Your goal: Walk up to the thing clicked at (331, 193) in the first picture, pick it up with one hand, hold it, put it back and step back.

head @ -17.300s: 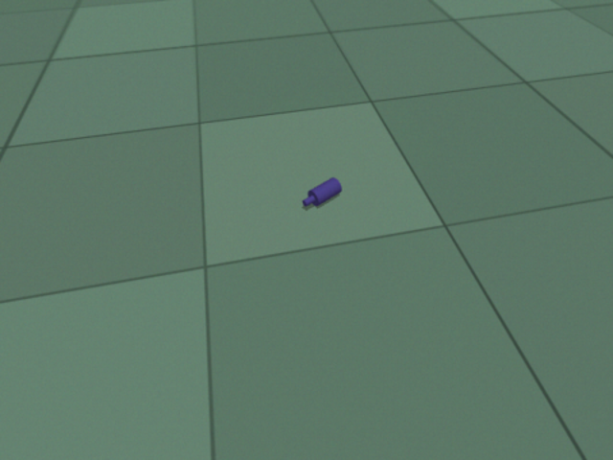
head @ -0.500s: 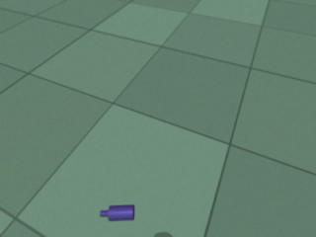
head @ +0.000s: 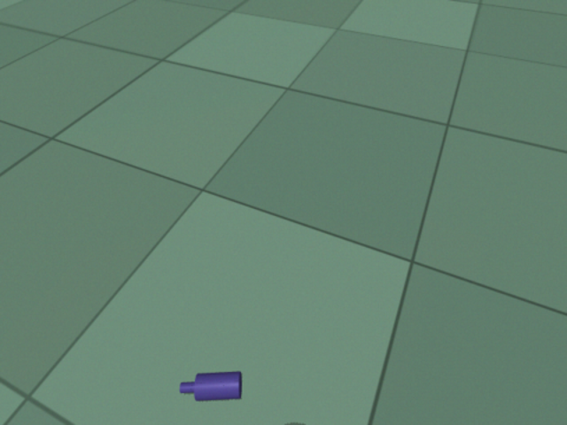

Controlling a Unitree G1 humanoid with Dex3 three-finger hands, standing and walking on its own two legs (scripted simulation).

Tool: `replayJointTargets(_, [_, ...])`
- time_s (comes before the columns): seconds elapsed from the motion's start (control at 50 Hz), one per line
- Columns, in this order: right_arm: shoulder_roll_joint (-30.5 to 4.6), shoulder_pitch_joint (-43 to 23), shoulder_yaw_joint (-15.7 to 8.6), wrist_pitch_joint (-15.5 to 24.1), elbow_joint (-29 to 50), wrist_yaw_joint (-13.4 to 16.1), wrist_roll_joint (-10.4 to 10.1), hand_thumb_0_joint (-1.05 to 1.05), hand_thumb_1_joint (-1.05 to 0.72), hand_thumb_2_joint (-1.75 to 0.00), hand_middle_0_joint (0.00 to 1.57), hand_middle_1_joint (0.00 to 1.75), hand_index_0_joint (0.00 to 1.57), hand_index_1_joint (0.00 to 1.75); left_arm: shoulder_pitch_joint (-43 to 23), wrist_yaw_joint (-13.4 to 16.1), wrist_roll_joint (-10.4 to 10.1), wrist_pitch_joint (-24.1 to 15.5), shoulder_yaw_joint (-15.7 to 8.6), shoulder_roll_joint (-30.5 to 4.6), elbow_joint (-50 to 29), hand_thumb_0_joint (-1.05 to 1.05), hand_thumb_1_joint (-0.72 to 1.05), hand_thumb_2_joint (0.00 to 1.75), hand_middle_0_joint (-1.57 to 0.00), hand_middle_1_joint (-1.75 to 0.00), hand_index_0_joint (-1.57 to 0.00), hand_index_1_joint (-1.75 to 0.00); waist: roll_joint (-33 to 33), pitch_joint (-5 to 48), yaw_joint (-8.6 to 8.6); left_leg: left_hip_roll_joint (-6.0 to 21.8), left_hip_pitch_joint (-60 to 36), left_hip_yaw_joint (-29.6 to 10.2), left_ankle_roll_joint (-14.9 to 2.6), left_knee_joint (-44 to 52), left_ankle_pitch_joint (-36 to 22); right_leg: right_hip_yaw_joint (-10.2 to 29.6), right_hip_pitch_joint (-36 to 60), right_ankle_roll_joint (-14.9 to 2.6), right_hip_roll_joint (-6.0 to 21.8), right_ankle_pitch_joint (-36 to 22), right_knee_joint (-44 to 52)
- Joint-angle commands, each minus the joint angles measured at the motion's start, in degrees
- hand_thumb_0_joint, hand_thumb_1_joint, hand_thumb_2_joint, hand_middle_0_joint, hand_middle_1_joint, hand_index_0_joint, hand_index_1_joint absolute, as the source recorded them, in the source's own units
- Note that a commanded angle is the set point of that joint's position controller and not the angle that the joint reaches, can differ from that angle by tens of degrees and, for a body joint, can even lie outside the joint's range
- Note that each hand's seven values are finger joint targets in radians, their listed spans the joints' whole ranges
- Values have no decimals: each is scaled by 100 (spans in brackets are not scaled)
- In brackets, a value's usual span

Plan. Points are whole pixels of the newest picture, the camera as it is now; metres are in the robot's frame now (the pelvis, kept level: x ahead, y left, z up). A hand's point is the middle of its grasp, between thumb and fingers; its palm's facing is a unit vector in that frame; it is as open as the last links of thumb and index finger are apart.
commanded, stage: walk up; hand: left
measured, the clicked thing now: (210, 386) +0.37 +0.27 -0.74
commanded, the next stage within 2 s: none
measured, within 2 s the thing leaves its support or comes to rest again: neither
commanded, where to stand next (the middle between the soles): +0.02 +0.01 m, yaw +0 degrees
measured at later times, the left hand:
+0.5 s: hand out of the picture +0.07 +0.28 -0.19, palm faces +0.00 -0.96 -0.28, open 7.3 cm
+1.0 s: hand out of the picture +0.08 +0.27 -0.13, palm faces +0.00 -0.91 -0.42, open 7.3 cm
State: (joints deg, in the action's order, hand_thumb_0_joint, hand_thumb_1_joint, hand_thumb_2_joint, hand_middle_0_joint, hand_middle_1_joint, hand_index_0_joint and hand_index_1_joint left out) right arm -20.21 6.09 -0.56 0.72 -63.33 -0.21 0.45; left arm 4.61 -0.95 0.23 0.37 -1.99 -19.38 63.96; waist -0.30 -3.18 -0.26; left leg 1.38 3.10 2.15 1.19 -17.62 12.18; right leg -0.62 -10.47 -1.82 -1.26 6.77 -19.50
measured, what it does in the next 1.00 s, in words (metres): steps on the spot: right foot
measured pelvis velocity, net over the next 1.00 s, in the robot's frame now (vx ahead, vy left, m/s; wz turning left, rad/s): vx -0.02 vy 0.00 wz -0.03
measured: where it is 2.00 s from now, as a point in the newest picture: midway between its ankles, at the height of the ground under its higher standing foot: outside the picture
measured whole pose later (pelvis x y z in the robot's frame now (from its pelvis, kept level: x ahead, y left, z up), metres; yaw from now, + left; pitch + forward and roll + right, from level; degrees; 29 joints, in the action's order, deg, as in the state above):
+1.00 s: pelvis -0.02 +0.00 +0.00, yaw -2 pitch -5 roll +0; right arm -23.1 17.5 -2.8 -0.7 -52.8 -1.3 0.2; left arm 12.1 -0.7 0.8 -2.2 -3.4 -21.3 52.6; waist 2.9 -4.4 0.1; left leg -1.7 17.9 -4.6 -0.9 -54.2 26.0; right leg -1.6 -5.7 -2.8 -1.3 13.7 -23.9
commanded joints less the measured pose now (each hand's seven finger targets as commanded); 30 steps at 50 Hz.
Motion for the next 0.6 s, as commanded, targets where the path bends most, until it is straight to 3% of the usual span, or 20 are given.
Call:
replayJointTargets(0.0, [-1237, -135, -227, 129, 327, 96, -2, 0, -90, -90, 20, 30, 20, 30, -219, 53, 31, -116, -232, -1201, -335, 0, 90, 90, -20, -30, -20, -30, 7, 469, 1, 673, 278, -561, -273, 334, -309, 829, 412, -15, 837, -340, 335])
replayJointTargets(0.1, [-1227, -96, -243, 110, 338, 87, -4, 0, -90, -90, 20, 30, 20, 30, -204, 60, 45, -116, -256, -1238, -344, 0, 90, 90, -20, -30, -20, -30, -122, 431, 32, 605, 195, -514, -281, 234, -145, 922, 253, -29, 847, -3, 479])
replayJointTargets(0.12, [-1510, -102, -366, 40, 419, 171, 10, 0, -90, -90, 20, 30, 20, 30, -231, 53, 85, 20, -458, -1605, -526, 0, 90, 90, -20, -30, -20, -30, -340, -68, -1, 585, 699, -497, -301, -368, -1212, 765, 49, -129, 832, -1588, -44])
replayJointTargets(0.14, [-1395, -52, -343, 14, 506, 202, -56, 0, -90, -90, 20, 30, 20, 30, -86, 65, 38, 76, -488, -1576, -596, 0, 90, 90, -20, -30, -20, -30, -379, 160, -61, 437, 634, -345, -264, -865, -1364, 772, 91, -304, 921, -2062, -170])
replayJointTargets(0.18, [-1259, 110, -347, -23, 604, 230, -98, 0, -90, -90, 20, 30, 20, 30, -19, 73, 37, 136, -522, -1621, -770, 0, 90, 90, -20, -30, -20, -30, -619, 484, -41, 66, 589, -83, -223, -1604, -825, 1059, 80, -667, 1248, -2204, -9])
replayJointTargets(0.2, [-1189, 202, -349, -55, 657, 230, -99, 0, -90, -90, 20, 30, 20, 30, -116, 78, 49, 176, -544, -1649, -882, 0, 90, 90, -20, -30, -20, -30, -836, 582, -21, -151, 697, 10, -218, -2071, -80, 1262, -9, -875, 1463, -2084, 75])
replayJointTargets(0.22, [-1169, 332, -395, -109, 682, 232, -78, 0, -90, -90, 20, 30, 20, 30, -365, 83, 100, 210, -549, -1634, -1049, 0, 90, 90, -20, -30, -20, -30, -1087, 654, 44, -310, 882, -50, -276, -2772, 1512, 1519, -108, -1113, 1745, -1757, 201])
replayJointTargets(0.24, [-1195, 474, -416, -157, 716, 221, -54, 0, -90, -90, 20, 30, 20, 30, -409, 85, 164, 241, -566, -1591, -1195, 0, 90, 90, -20, -30, -20, -30, -1069, 682, -3, -351, 900, -253, -309, -3434, 2153, 1686, -387, -1273, 1880, -1234, 215])
replayJointTargets(0.26, [-1202, 616, -432, -179, 767, 206, -39, 0, -90, -90, 20, 30, 20, 30, -496, 70, 226, 275, -571, -1573, -1303, 0, 90, 90, -20, -30, -20, -30, -1012, 702, 56, -263, 900, -393, -359, -3502, 2239, 1624, -604, -1303, 1894, -866, 145])
replayJointTargets(0.32, [-1170, 920, -480, -158, 786, 168, -25, 0, -90, -90, 20, 30, 20, 30, -719, 92, 259, 282, -486, -1402, -1504, 0, 90, 90, -20, -30, -20, -30, -760, 941, 155, -75, 937, -438, -295, -2889, 1648, 1222, -472, -1066, 1604, -616, -345])
replayJointTargets(0.38, [-1076, 1118, -480, -23, 750, 180, 117, 0, -90, -90, 20, 30, 20, 30, -576, 39, 179, 323, -397, -1367, -1554, 0, 90, 90, -20, -30, -20, -30, -429, 1038, 232, -40, 477, -235, -229, -478, 377, 1014, -354, -670, 1250, 301, -956])
replayJointTargets(0.4, [-1132, 1015, -492, 30, 770, 198, 205, 0, -90, -90, 20, 30, 20, 30, -385, 6, 117, 365, -338, -1133, -1539, 0, 90, 90, -20, -30, -20, -30, 194, 928, 128, 366, 180, -1024, -263, 457, 572, 754, -717, -431, 845, 941, -1475])
replayJointTargets(0.42, [-1609, 684, -596, 86, 885, 216, 335, 0, -90, -90, 20, 30, 20, 30, -149, -33, 64, 374, -273, -874, -1520, 0, 90, 90, -20, -30, -20, -30, 1242, 634, -87, 1464, -51, -2693, -508, 662, 239, 414, -1723, -8, 2, 1905, -2259])
replayJointTargets(0.44, [-1963, 333, -664, 120, 1089, 230, 336, 0, -90, -90, 20, 30, 20, 30, 51, 17, 143, 402, -389, -1168, -1375, 0, 90, 90, -20, -30, -20, -30, 720, 411, -164, 1838, 585, -2753, -828, 478, 332, 829, -1657, 100, -36, 2292, -2791])
replayJointTargets(0.46, [-2148, 95, -671, 153, 1169, 237, 281, 0, -90, -90, 20, 30, 20, 30, -129, 51, 167, 398, -451, -1392, -1303, 0, 90, 90, -20, -30, -20, -30, 1057, 199, 26, 2175, 1591, -3111, -1226, 632, 784, 1031, -1076, 136, 158, 2487, -3259])
replayJointTargets(0.48, [-1850, -180, -632, 204, 1191, 243, 271, 0, -90, -90, 20, 30, 20, 30, -211, 22, 147, 379, -480, -1464, -1232, 0, 90, 90, -20, -30, -20, -30, 710, -93, -74, 1825, 1642, -2534, -1183, 639, 388, 1144, -918, 99, 134, 2053, -3397])
replayJointTargets(0.52, [-1352, -160, -468, 276, 1152, 244, 264, 0, -90, -90, 20, 30, 20, 30, 133, 1, 4, 294, -411, -1232, -1117, 0, 90, 90, -20, -30, -20, -30, 769, 78, -307, 1017, 235, -1150, -579, 76, -2097, 1126, -1426, 87, -115, 1546, -3053])
replayJointTargets(0.54, [-1315, 230, -466, 300, 1084, 239, 215, 0, -90, -90, 20, 30, 20, 30, 92, 2, 25, 255, -369, -1230, -1144, 0, 90, 90, -20, -30, -20, -30, 801, 251, -161, 989, -354, -1090, -484, -84, -2477, 946, -1610, 82, -114, 1508, -2847])
replayJointTargets(0.56, [-1368, 521, -490, 319, 1026, 209, 194, 0, -90, -90, 20, 30, 20, 30, -92, -14, 52, 204, -357, -1227, -1149, 0, 90, 90, -20, -30, -20, -30, 885, 328, 42, 923, -591, -1065, -428, -91, -2311, 765, -1569, 138, -107, 1526, -2638])
replayJointTargets(0.58, [-1555, 766, -582, 293, 992, 169, 198, 0, -90, -90, 20, 30, 20, 30, -332, -25, 90, 124, -366, -1279, -1243, 0, 90, 90, -20, -30, -20, -30, 1091, 300, 292, 985, -924, -1177, -608, -54, -1865, 503, -1709, 189, -146, 1662, -2507])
